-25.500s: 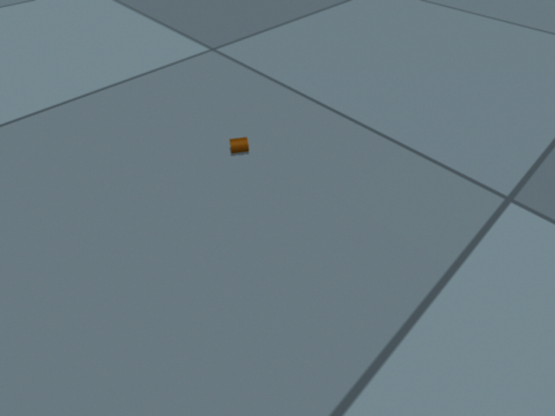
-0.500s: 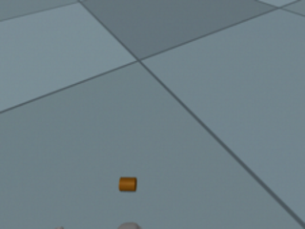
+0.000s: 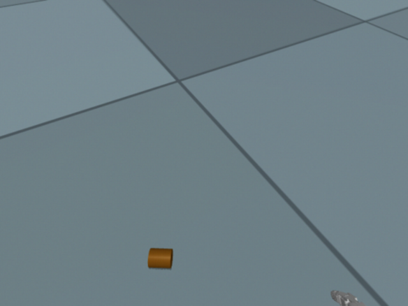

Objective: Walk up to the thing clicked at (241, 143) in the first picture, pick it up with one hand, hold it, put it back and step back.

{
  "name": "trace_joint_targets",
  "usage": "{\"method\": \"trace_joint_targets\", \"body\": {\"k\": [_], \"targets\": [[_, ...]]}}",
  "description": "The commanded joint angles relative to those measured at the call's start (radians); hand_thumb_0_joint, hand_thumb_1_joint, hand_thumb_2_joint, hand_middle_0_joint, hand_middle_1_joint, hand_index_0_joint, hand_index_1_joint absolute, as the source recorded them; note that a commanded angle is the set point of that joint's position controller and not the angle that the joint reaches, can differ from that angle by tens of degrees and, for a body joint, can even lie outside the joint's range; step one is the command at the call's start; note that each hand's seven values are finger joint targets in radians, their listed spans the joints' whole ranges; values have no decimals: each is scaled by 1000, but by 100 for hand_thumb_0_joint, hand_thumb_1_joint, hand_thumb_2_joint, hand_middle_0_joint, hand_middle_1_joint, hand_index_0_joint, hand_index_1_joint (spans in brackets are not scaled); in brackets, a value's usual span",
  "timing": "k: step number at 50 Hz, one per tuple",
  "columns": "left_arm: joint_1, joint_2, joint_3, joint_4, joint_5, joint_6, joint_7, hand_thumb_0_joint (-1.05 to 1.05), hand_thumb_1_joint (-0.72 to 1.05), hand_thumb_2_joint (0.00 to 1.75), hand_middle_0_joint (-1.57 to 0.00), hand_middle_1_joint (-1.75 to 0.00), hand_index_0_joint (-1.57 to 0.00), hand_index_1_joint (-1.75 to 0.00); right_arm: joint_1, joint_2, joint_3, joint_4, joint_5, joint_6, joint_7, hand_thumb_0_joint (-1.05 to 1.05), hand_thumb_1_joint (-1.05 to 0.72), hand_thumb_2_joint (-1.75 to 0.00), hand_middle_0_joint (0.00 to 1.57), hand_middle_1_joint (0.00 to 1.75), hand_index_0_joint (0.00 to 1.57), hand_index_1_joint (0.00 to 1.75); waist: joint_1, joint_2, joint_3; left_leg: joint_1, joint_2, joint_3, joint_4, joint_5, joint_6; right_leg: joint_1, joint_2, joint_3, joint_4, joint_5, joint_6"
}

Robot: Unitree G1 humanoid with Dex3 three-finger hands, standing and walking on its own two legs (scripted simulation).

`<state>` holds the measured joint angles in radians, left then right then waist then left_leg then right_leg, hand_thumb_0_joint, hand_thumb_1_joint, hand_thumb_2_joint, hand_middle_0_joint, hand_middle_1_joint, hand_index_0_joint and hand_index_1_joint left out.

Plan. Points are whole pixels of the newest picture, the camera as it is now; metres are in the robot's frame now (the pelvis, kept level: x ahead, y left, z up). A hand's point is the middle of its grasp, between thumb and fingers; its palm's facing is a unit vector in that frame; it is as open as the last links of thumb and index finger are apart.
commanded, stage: walk up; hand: left
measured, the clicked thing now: (160, 258) +0.43 +0.22 -0.72
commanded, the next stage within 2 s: none
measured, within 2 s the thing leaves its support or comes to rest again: neither
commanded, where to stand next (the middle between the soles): +0.05 -0.03 m, yaw +1 degrees
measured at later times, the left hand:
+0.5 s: hand out of the picture +0.10 +0.25 -0.14, palm faces -0.02 -0.94 -0.33, open 7.3 cm
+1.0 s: hand out of the picture +0.08 +0.25 -0.14, palm faces +0.00 -0.94 -0.34, open 7.3 cm
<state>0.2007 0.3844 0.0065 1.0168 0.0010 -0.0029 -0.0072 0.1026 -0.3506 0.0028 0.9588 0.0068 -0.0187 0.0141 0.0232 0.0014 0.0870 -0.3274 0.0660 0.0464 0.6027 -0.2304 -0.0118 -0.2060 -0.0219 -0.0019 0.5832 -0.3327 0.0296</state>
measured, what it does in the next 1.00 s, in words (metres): stands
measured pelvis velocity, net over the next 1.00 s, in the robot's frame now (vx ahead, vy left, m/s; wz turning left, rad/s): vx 0.02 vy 0.00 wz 0.01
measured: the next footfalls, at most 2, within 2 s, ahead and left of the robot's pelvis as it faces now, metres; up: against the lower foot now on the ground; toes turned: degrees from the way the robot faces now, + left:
left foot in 1.68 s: +0.00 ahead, +0.11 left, +0.00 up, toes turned +4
right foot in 1.98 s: +0.06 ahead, -0.14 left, +0.00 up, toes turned +3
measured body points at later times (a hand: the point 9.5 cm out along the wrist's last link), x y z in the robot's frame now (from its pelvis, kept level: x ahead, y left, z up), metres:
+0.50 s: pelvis +0.01 +0.00 +0.02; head +0.02 +0.00 +0.47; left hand +0.10 +0.30 -0.11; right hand +0.08 -0.31 -0.11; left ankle +0.06 +0.13 -0.73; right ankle -0.01 -0.14 -0.73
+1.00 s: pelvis +0.02 +0.00 +0.02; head +0.03 +0.00 +0.47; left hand +0.08 +0.30 -0.12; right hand +0.11 -0.30 -0.11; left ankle +0.06 +0.13 -0.73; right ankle -0.01 -0.14 -0.73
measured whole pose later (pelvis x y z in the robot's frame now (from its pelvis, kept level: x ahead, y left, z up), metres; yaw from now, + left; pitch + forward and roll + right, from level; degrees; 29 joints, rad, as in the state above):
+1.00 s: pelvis +0.02 +0.00 +0.02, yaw +1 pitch -2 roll +0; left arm 0.10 0.35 0.02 1.16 0.01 0.00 -0.01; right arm 0.07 -0.34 0.00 1.16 0.00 -0.01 0.01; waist 0.00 0.01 0.05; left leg -0.19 0.05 0.05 0.34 -0.12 -0.02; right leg -0.06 -0.03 -0.02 0.30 -0.21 0.03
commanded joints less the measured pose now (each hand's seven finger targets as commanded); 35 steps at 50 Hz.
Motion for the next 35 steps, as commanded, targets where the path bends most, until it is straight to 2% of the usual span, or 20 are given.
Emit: {"method": "trace_joint_targets", "body": {"k": [1, 2, 4, 9, 15, 22, 28, 35], "targets": [[-40, 212, 43, -26, -2, -36, 9, 0, 90, 90, -20, -30, -20, -30, -44, -228, -49, -11, 6, -25, -15, 0, -90, -90, 20, 30, 20, 30, -24, -26, -122, 179, 76, -102, -121, 156, 55, -43, -108, 119, -177, 230, -83], [-57, 212, 40, -20, -1, -36, 10, 0, 90, 90, -20, -30, -20, -30, -49, -228, -49, 0, 7, -24, -14, 0, -90, -90, 20, 30, 20, 30, -30, -28, -118, 187, 70, -94, -127, 163, 50, -40, -110, 116, -187, 251, -79], [-88, 210, 39, -10, -3, -34, 11, 0, 90, 90, -20, -30, -20, -30, -64, -223, -47, 25, 6, -19, -11, 0, -90, -90, 20, 30, 20, 30, -33, -38, -98, 196, 70, -92, -162, 154, 43, -44, -110, 112, -221, 227, -68], [-125, 193, 36, 23, -4, -29, 11, 0, 90, 90, -20, -30, -20, -30, -89, -220, -43, 71, 0, -16, -9, 0, -90, -90, 20, 30, 20, 30, -27, -32, -112, 221, 77, -94, -225, 179, 34, 16, -104, 94, -271, 226, -55], [-140, 187, 38, 55, -3, -20, 8, 0, 90, 90, -20, -30, -20, -30, -107, -216, -39, 111, -6, -19, -11, 0, -90, -90, 20, 30, 20, 30, -17, -8, -118, 230, 81, -95, -285, 173, 26, 57, -102, 79, -307, 221, -50], [-165, 182, 43, 72, 1, -15, 6, 0, 90, 90, -20, -30, -20, -30, -91, -217, -41, 135, -9, -21, -15, 0, -90, -90, 20, 30, 20, 30, -24, 5, -122, 222, 84, -97, -309, 168, 21, 82, -101, 72, -328, 207, -50], [-160, 177, 43, 78, 4, -13, 3, 0, 90, 90, -20, -30, -20, -30, -87, -216, -39, 137, -12, -20, -14, 0, -90, -90, 20, 30, 20, 30, -26, 9, -103, 201, 84, -112, -338, 66, 23, 66, -98, 72, -340, 154, -48], [-165, 174, 47, 86, 4, -14, 3, 0, 90, 90, -20, -30, -20, -30, -69, -215, -41, 144, -13, -22, -16, 0, -90, -90, 20, 30, 20, 30, -33, 10, -108, 206, 80, -111, -329, 117, 21, 67, -99, 70, -338, 175, -46]]}}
